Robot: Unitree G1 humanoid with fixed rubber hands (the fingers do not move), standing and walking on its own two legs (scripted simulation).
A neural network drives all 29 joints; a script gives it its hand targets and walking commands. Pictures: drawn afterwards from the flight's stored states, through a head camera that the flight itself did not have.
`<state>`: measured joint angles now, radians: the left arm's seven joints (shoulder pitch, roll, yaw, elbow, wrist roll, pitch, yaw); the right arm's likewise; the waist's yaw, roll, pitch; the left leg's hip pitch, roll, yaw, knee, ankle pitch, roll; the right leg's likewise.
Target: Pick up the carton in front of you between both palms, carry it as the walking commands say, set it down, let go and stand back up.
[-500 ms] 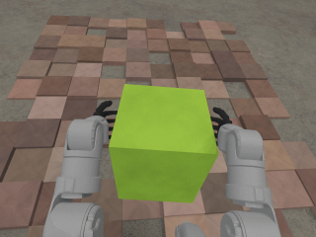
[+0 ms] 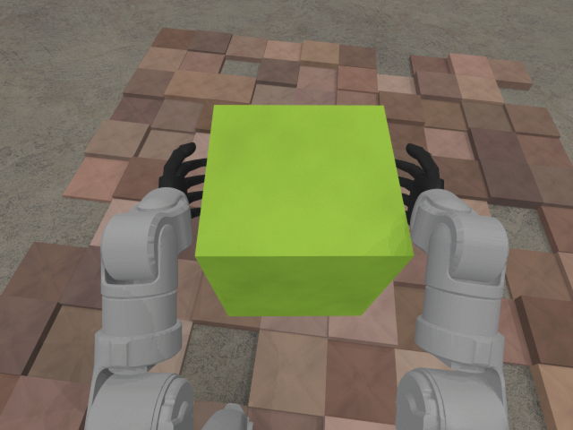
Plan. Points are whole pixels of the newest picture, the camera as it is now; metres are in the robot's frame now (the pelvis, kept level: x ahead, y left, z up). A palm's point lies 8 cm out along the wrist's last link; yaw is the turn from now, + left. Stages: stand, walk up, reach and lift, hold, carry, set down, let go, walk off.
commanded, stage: carry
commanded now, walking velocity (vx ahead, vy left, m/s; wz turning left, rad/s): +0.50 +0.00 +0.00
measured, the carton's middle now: (296, 223) +0.39 +0.03 +0.05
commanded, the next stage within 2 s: none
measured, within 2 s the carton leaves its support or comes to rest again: neither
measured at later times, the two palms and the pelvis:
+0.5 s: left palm (247, 32) +0.71 +0.16 +0.15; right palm (420, 58) +0.70 -0.14 +0.14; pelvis +0.32 +0.03 -0.02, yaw -1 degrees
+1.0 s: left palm out of the picture +1.01 +0.18 +0.17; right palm out of the picture +0.98 -0.11 +0.17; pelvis +0.62 +0.06 +0.01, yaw -2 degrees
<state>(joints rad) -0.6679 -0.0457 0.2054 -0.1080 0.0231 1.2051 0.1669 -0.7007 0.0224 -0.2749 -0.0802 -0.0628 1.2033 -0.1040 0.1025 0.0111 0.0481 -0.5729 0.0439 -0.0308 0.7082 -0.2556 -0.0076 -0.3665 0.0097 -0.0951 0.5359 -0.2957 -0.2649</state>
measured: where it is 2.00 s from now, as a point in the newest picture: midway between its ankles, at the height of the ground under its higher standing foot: (308, 162)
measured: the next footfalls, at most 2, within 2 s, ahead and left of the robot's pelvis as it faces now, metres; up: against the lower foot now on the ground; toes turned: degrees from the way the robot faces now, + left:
left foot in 0.06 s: +0.18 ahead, +0.13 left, -0.02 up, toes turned +4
right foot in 0.46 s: +0.47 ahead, -0.06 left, -0.01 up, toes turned -7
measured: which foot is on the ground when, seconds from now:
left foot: up 0.00-0.04, down 0.06-0.46, up 0.48-0.78, down 0.80-1.00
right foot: down 0.00-0.06, up 0.08-0.44, down 0.46-0.84, up 0.86-1.00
